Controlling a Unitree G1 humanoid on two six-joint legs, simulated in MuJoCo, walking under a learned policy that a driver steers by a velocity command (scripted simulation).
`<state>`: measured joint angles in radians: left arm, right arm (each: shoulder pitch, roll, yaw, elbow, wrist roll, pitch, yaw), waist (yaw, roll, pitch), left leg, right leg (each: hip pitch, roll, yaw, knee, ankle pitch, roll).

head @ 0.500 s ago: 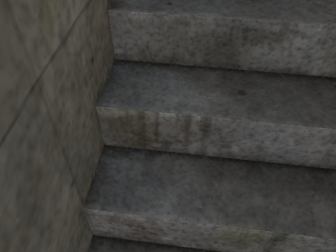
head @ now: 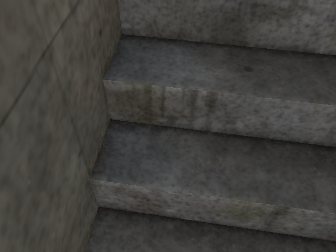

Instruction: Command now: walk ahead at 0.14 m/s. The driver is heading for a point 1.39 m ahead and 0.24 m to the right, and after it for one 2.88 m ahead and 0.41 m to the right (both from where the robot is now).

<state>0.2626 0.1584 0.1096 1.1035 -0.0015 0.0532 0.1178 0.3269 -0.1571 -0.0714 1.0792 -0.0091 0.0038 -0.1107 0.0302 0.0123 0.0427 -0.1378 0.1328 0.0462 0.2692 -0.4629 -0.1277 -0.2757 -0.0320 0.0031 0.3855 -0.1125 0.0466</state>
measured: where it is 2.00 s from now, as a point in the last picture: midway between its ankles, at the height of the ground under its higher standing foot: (225, 179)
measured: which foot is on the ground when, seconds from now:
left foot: down 0.00-0.16, up 0.18-0.56, down 0.58-1.00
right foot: down 0.00-0.02, up 0.04-0.26, down 0.28-0.58, up 0.60-1.00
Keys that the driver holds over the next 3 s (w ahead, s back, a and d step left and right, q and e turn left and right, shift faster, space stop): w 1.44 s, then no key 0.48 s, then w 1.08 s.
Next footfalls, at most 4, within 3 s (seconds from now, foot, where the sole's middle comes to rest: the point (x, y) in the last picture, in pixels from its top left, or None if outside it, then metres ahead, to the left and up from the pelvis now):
0.28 right None -0.17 -0.12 -0.97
0.58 left None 0.21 0.16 -0.78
1.22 right None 0.40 -0.14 -0.59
1.74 left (175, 162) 0.64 0.02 -0.39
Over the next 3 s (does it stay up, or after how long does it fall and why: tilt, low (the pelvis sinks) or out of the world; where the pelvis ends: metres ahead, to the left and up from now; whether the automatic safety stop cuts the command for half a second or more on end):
stays up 1.02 -0.12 0.60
